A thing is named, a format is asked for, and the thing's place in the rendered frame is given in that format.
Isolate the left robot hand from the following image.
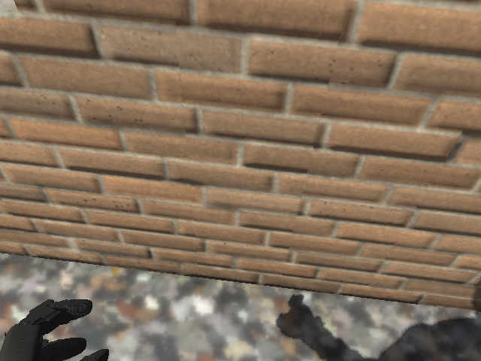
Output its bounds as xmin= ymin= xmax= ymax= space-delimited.
xmin=0 ymin=299 xmax=109 ymax=361

